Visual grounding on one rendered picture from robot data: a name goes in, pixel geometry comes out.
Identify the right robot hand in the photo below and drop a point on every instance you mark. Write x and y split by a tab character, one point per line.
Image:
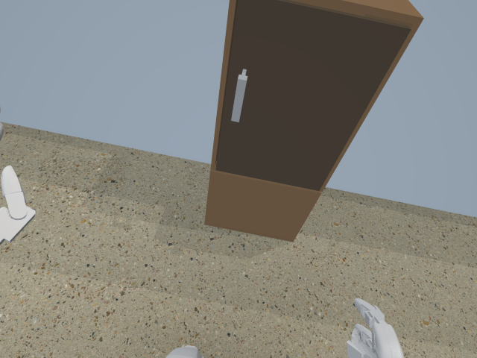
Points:
382	342

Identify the cupboard door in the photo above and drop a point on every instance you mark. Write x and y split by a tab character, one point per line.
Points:
311	73

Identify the handle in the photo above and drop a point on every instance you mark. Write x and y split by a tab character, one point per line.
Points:
239	96

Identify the left robot hand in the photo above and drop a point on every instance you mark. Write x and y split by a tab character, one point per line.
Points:
14	219

